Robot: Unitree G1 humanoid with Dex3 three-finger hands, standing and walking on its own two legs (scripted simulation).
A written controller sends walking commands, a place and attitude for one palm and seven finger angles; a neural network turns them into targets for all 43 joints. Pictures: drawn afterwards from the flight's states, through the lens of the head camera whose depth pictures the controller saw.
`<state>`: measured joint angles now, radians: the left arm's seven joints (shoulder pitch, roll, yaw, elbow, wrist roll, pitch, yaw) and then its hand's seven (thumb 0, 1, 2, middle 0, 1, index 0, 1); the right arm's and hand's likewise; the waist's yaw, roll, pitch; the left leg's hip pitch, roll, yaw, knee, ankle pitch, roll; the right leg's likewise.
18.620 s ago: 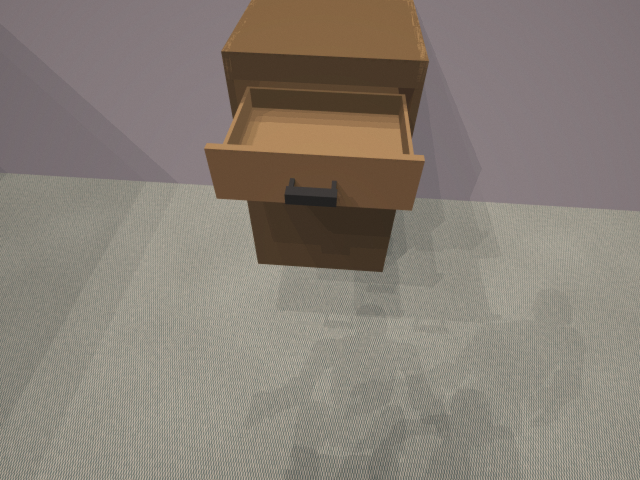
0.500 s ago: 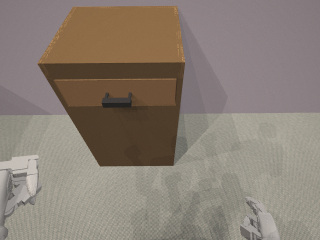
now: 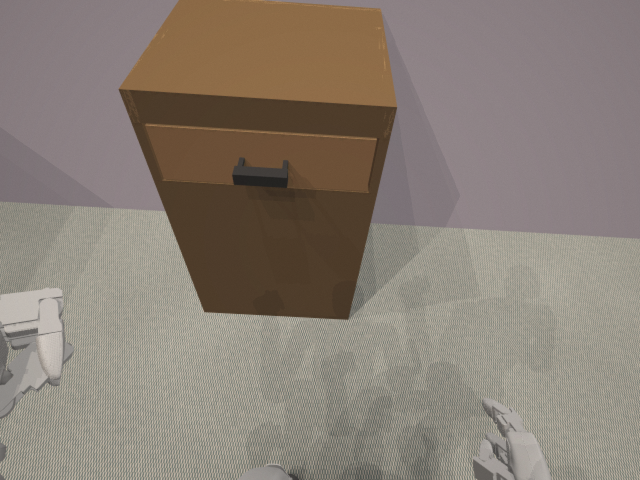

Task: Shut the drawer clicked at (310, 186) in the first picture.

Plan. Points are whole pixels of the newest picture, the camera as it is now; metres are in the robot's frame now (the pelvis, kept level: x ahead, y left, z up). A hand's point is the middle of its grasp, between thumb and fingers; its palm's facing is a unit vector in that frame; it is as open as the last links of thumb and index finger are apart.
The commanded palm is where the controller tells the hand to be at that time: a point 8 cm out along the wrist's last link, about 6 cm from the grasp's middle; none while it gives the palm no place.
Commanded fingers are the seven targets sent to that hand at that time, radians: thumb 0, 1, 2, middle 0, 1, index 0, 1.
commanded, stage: step back with the hand held close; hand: left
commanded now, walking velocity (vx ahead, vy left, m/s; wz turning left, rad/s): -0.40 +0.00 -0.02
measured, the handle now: (262, 169) +0.68 +0.16 -0.06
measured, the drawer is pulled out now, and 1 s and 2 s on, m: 0.00 0.00 0.00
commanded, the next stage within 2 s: stop stepping back and stand still in 0.44 s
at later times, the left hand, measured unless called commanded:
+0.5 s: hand out of the picture +0.10 +0.18 +0.18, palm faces +0.13 -0.79 -0.59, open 3.2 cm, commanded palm +0.03 +0.25 +0.19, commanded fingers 0.00 0.90 0.90 -1.40 -1.60 -1.40 -1.60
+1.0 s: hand out of the picture -0.03 +0.23 +0.19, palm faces +0.28 -0.81 -0.51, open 3.2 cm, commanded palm -0.08 +0.28 +0.19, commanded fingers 0.00 0.90 0.90 -1.40 -1.60 -1.40 -1.60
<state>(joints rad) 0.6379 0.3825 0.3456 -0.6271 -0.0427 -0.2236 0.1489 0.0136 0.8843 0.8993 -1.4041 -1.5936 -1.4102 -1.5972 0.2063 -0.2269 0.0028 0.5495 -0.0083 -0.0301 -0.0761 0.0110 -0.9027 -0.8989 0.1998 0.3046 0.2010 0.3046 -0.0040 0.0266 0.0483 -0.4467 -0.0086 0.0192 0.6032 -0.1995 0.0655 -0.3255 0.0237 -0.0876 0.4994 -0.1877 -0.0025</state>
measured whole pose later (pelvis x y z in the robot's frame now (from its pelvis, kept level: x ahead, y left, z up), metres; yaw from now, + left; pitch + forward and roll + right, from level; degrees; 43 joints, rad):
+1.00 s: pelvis -0.21 +0.00 +0.01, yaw +0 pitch +0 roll -1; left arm 0.70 0.48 0.43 -0.71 -0.06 -0.22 0.12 0.01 0.88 0.90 -1.40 -1.59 -1.41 -1.60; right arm 0.22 -0.16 0.02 0.57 -0.01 -0.08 -0.05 0.01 -0.90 -0.90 0.20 0.30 0.20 0.30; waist -0.02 -0.02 0.02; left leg -0.54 -0.03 0.01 0.73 -0.27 -0.01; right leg -0.17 0.05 -0.04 0.47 -0.31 -0.07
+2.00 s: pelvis -0.20 +0.02 +0.01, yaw +4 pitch -1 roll -1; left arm 0.33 0.21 0.02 1.00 0.01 0.03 0.01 0.01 0.90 0.90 -0.69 -0.87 -0.69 -0.84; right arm 0.28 -0.17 -0.01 0.99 -0.02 0.03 -0.02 0.01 -0.92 -0.90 0.20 0.30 0.20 0.30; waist 0.00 0.01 0.07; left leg -0.25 0.05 0.07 0.51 -0.23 0.00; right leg -0.21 -0.04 -0.12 0.47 -0.24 0.00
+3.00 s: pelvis -0.19 +0.02 +0.01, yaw +3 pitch -2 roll +0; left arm 0.30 0.11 0.02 1.15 0.01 0.00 0.04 0.00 0.90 0.90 -0.20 -0.29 -0.20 -0.30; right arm 0.31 -0.10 -0.02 1.14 -0.02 0.00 -0.04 0.00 -0.91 -0.90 0.19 0.30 0.20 0.30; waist -0.01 0.01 0.05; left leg -0.18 0.05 0.10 0.43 -0.21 0.00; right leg -0.16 -0.04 -0.09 0.43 -0.23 0.01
